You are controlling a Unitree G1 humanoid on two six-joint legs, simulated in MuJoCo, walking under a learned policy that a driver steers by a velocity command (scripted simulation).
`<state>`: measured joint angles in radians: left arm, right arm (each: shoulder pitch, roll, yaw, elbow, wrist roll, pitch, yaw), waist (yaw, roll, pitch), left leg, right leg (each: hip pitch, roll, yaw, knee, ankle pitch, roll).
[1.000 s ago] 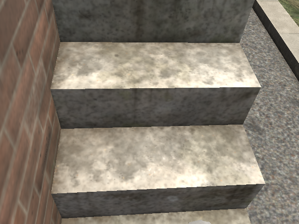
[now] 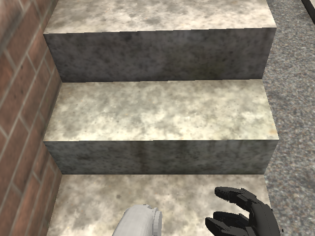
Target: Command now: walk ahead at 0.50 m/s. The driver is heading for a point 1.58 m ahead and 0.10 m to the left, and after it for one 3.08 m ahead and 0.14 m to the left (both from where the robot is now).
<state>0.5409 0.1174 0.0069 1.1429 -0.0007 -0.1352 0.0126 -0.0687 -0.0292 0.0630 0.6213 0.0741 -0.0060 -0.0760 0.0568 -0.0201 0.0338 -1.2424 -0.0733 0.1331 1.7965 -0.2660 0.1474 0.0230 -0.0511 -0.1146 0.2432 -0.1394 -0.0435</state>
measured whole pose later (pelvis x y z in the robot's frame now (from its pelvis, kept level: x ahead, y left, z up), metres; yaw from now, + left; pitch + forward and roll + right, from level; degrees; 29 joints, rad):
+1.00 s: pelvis +0.44 -0.01 +0.33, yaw +2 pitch +2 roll +4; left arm 0.14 0.28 0.06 0.72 0.01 -0.15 -0.04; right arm 0.17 -0.16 0.00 0.76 0.00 -0.05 -0.04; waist -0.02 -0.04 -0.06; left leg -0.62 -0.08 0.18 1.16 -0.14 0.25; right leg -0.49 0.04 0.16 1.54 0.09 0.00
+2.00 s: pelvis +0.59 +0.05 +0.53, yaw +1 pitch +1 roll -2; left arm 0.32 0.18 0.01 0.78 0.00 0.03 -0.02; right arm 0.23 -0.20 -0.01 0.83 -0.04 -0.05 0.10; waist 0.02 0.02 -0.10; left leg -0.51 -0.05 0.09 0.75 -0.26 0.14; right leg -0.91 0.08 0.08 1.80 -0.14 -0.03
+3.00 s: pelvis +0.80 +0.17 +0.65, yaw +1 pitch +8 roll +2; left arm 0.42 0.12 0.02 1.08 0.02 -0.01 -0.12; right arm 0.27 -0.20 0.00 0.77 -0.01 0.00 0.11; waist -0.06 -0.07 -0.13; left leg -0.89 -0.07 0.01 1.23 -0.50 0.05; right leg -0.70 -0.02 0.19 1.51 0.13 -0.11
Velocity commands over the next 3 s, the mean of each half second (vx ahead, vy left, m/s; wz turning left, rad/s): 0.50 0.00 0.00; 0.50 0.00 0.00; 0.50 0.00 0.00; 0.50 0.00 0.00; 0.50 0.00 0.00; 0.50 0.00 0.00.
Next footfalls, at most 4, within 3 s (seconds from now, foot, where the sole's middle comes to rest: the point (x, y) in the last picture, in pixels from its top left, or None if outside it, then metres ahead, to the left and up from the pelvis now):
0.06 left None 0.18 0.07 -0.60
0.36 right None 0.24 -0.14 -0.46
0.56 right None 0.21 -0.16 -0.60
0.96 left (157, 206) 0.45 0.08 -0.41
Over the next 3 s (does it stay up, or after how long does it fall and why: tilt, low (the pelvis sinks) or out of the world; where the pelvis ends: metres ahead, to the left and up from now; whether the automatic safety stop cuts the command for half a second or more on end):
stays up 0.80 0.17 0.65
